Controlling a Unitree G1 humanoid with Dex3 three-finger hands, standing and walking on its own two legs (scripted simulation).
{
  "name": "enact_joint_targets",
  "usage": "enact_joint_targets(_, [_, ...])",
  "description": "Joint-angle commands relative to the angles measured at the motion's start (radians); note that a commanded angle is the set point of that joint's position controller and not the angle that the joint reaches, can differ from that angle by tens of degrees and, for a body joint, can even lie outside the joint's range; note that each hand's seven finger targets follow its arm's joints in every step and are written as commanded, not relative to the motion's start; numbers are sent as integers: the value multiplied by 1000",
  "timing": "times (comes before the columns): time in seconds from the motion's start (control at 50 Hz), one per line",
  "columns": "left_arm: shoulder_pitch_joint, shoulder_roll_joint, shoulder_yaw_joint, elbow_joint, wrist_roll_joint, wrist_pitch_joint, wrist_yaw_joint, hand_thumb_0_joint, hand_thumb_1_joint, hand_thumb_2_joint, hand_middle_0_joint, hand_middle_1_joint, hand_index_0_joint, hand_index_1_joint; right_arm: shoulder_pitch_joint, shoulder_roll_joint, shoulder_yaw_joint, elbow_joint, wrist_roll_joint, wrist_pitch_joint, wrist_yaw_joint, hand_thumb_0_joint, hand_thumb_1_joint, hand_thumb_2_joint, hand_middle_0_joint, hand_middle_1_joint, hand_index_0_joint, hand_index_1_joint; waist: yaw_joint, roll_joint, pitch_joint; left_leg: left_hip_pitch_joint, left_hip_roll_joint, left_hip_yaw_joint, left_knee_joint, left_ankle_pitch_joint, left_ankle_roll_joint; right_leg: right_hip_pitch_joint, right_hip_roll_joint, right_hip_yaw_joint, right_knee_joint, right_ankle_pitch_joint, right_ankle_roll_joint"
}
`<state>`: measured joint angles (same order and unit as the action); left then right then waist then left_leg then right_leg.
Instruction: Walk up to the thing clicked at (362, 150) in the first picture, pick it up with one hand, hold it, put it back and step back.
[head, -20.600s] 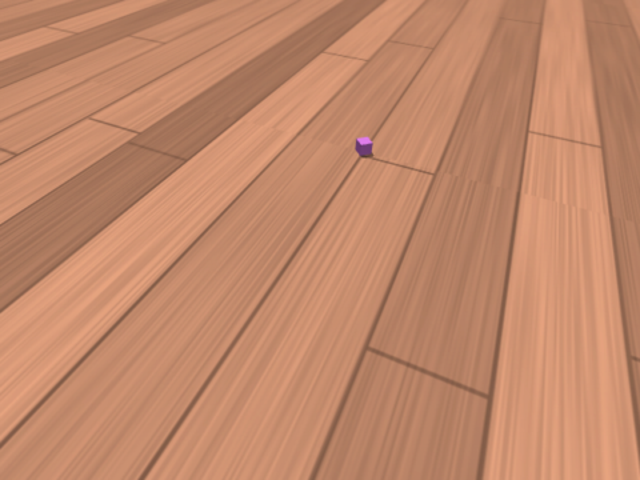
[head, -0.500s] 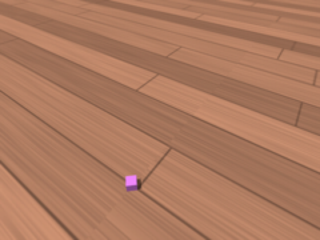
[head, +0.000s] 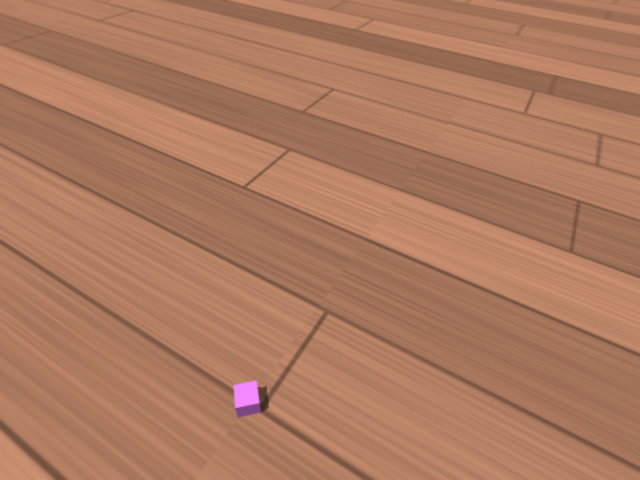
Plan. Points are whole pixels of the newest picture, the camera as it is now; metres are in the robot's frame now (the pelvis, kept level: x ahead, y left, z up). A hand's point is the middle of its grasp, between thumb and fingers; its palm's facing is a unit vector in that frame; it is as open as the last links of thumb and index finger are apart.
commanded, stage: walk up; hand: left
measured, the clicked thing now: (247, 398) +0.56 +0.19 -0.74
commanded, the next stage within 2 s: none
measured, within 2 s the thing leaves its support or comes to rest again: neither
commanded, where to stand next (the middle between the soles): +0.20 -0.04 m, yaw -4 degrees
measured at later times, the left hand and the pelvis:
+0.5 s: hand (160, 449) +0.24 +0.23 -0.16, palm faces -0.05 -0.93 -0.36, open 7.4 cm; pelvis +0.15 -0.03 -0.02, yaw -1 degrees
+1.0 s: hand out of the picture +0.19 +0.23 -0.15, palm faces -0.04 -0.91 -0.42, open 7.4 cm; pelvis +0.12 -0.04 -0.02, yaw -1 degrees
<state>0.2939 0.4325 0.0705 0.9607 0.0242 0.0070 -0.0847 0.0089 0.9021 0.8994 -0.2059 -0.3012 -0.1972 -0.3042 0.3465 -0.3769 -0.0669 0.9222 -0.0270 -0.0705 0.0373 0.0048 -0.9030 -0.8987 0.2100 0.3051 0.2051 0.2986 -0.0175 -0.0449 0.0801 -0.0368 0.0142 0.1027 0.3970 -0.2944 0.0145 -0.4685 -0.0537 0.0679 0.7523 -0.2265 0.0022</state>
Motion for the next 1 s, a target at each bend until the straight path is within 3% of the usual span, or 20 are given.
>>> enact_joint_targets(0.0, [-106,140,37,-119,0,-48,3,0,900,900,-200,-300,-200,-300,-18,-290,-77,-114,7,-25,-14,0,-900,-900,200,300,200,300,-18,171,53,-125,238,-132,-125,71,166,71,-13,-84,-129,36,-19])
enact_joint_targets(0.08, [67,165,56,-73,-2,-72,33,0,900,900,-200,-300,-200,-300,2,-223,-45,-146,20,-4,-22,0,-900,-900,200,300,200,300,68,14,-85,-181,155,-47,277,366,104,404,49,-106,-263,70,-56])
enact_joint_targets(0.1, [151,238,84,-75,1,-82,43,0,900,900,-200,-300,-200,-300,52,-180,-27,-162,25,-7,-23,0,-900,-900,200,300,200,300,98,-159,-169,-292,76,-1,533,209,64,539,-72,93,-336,36,-110])
enact_joint_targets(0.12, [157,295,89,-99,-5,-88,54,0,900,900,-200,-300,-200,-300,79,-133,-6,-178,31,0,-21,0,-900,-900,200,300,200,300,85,-282,-176,-500,-50,-26,677,-236,24,618,-295,483,-436,-14,-197])
enact_joint_targets(0.14, [128,324,98,-105,-15,-82,55,0,900,900,-200,-300,-200,-300,60,-236,-31,-153,27,10,-35,0,-900,-900,200,300,200,300,98,-200,-138,-512,-8,-100,754,-295,27,549,-352,568,-437,3,-297])
enact_joint_targets(0.16, [113,301,92,-116,-29,-74,60,0,900,900,-200,-300,-200,-300,40,-254,-39,-144,24,8,-41,0,-900,-900,200,300,200,300,94,-158,-93,-512,17,-140,797,-288,24,472,-344,524,-432,67,-320])
enact_joint_targets(0.24, [13,201,51,-160,-31,-79,76,0,900,900,-200,-300,-200,-300,71,-198,-26,-113,33,21,-30,0,-900,-900,200,300,200,300,24,-96,-65,-428,41,-149,705,-137,9,320,-185,133,-379,386,-235])
enact_joint_targets(0.3, [-12,174,30,-185,-18,-82,89,0,900,900,-200,-300,-200,-300,41,-165,-15,-112,28,27,-33,0,-900,-900,200,300,200,300,23,-78,-56,-382,33,-125,550,-89,-22,265,-166,25,-324,690,-245])
enact_joint_targets(0.38, [-53,181,21,-193,-21,-64,99,0,900,900,-200,-300,-200,-300,-12,-159,-17,-93,28,23,-45,0,-900,-900,200,300,200,300,37,-107,-98,-281,19,-78,333,21,-31,255,-169,9,-223,689,-217])
enact_joint_targets(0.46, [-109,166,8,-200,-49,-26,101,0,900,900,-200,-300,-200,-300,3,-211,-40,-73,12,19,-58,0,-900,-900,200,300,200,300,-16,-2,-126,-115,20,-120,115,384,20,125,-110,10,-59,340,-121])
enact_joint_targets(0.5, [-50,117,-4,-186,-65,-4,106,0,900,900,-200,-300,-200,-300,-75,-318,-57,-116,12,22,-59,0,-900,-900,200,300,200,300,23,205,-157,-130,325,-492,6,567,182,79,96,-60,144,-219,-36])
enact_joint_targets(0.52, [-20,152,4,-157,-61,12,115,0,900,900,-200,-300,-200,-300,-112,-326,-54,-122,22,24,-58,0,-900,-900,200,300,200,300,20,247,-172,-162,389,-548,22,559,288,128,76,-7,271,-428,-33])
enact_joint_targets(0.6, [-49,153,16,-112,-48,13,105,0,900,900,-200,-300,-200,-300,-186,-273,-36,-128,13,37,-67,0,-900,-900,200,300,200,300,34,250,-114,-257,253,-331,64,507,209,114,72,19,293,-368,-44])
enact_joint_targets(0.74, [14,115,13,-25,-24,-24,108,0,900,900,-200,-300,-200,-300,-237,-235,-17,-119,18,71,-49,0,-900,-900,200,300,200,300,69,190,-203,-204,180,-250,236,338,131,320,58,-80,-330,-51,-18])
enact_joint_targets(0.78, [-69,216,27,-55,8,-49,116,0,900,900,-200,-300,-200,-300,-234,-153,9,-125,38,78,-38,0,-900,-900,200,300,200,300,33,-47,-114,-434,44,-167,353,102,15,328,-189,314,-411,13,-103])
enact_joint_targets(0.8, [-148,314,40,-73,3,-46,114,0,900,900,-200,-300,-200,-300,-270,-199,-11,-116,34,85,-51,0,-900,-900,200,300,200,300,38,-135,-73,-368,-6,-187,425,-235,7,132,-319,403,-413,62,-221])
enact_joint_targets(0.82, [-209,302,37,-91,3,-46,111,0,900,900,-200,-300,-200,-300,-245,-226,-25,-89,26,84,-53,0,-900,-900,200,300,200,300,13,-130,-34,-272,22,-204,477,-231,-1,37,-328,389,-389,87,-251])
enact_joint_targets(0.88, [-234,186,11,-71,-5,-56,109,0,900,900,-200,-300,-200,-300,-236,-176,-8,-46,39,61,-35,0,-900,-900,200,300,200,300,-20,-78,-30,-250,12,-153,241,28,18,181,-148,83,-282,293,-110])
enact_joint_targets(0.92, [-197,174,9,-60,-16,-58,106,0,900,900,-200,-300,-200,-300,-219,-191,-8,-26,33,47,-36,0,-900,-900,200,300,200,300,6,-47,-115,-98,52,-173,159,413,38,210,-88,28,-203,360,-54])
enact_joint_targets(0.98, [-122,158,6,-50,-22,-52,100,0,900,900,-200,-300,-200,-300,-243,-213,-3,-20,25,35,-38,0,-900,-900,200,300,200,300,46,-51,-176,-67,95,-216,180,428,75,235,-53,10,-240,198,-36])
